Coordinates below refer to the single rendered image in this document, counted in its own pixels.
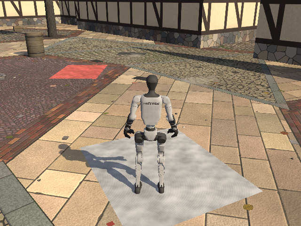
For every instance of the right robot hand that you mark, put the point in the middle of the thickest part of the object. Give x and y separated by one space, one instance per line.
175 132

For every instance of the robot left upper arm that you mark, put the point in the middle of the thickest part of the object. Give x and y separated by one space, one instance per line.
134 105

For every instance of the left robot shin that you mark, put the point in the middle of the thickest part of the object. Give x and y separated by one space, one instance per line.
138 171

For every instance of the robot right upper arm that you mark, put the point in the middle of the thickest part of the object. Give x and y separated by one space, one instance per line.
168 108

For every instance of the robot right forearm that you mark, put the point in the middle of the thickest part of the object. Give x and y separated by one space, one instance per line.
173 124

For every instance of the left robot thigh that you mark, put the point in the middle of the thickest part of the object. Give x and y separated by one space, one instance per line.
139 141

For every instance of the robot left forearm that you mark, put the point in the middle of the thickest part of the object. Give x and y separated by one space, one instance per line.
128 123

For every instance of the left robot hand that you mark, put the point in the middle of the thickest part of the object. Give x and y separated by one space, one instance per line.
128 131

